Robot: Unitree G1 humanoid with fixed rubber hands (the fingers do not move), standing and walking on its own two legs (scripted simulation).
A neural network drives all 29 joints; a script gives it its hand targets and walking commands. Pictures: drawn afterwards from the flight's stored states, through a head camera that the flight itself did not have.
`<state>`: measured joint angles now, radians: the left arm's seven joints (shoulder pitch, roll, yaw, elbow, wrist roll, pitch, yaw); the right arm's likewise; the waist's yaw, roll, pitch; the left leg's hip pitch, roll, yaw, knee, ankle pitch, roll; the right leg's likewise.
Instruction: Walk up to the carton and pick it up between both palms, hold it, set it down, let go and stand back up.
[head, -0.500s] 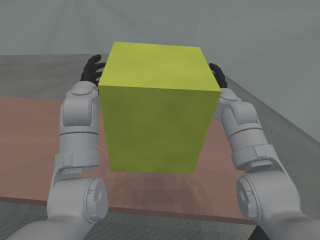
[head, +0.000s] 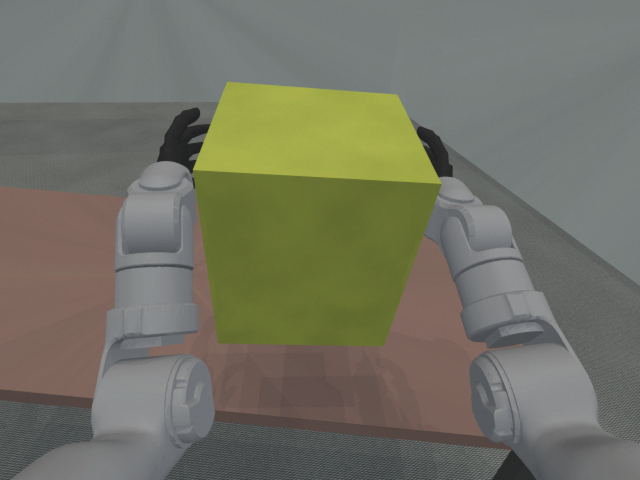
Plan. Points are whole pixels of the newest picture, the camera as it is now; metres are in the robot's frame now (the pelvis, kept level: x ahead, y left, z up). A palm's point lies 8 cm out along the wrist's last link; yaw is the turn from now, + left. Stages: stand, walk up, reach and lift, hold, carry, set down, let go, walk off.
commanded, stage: hold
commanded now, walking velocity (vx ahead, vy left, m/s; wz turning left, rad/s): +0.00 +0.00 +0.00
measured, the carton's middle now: (308, 218) +0.36 -0.01 +0.22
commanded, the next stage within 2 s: none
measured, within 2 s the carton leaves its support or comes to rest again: neither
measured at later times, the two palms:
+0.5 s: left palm (178, 172) +0.37 +0.14 +0.28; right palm (435, 189) +0.35 -0.16 +0.27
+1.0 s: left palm (175, 172) +0.36 +0.14 +0.28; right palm (437, 188) +0.35 -0.16 +0.27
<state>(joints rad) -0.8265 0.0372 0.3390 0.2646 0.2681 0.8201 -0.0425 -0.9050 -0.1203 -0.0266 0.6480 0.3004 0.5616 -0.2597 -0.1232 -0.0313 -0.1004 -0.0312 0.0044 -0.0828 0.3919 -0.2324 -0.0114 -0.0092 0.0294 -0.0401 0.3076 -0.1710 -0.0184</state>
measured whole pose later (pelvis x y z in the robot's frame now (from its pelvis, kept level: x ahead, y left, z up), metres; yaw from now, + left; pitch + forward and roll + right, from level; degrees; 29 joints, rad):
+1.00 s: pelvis +0.00 +0.00 +0.00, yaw +0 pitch -8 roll -1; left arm -0.82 0.03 0.34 0.26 0.27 0.82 -0.03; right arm -0.90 -0.14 0.00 0.65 0.31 0.56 -0.26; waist -0.12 -0.03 -0.11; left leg -0.02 0.01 -0.07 0.39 -0.23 -0.01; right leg 0.00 0.03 -0.03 0.30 -0.16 -0.02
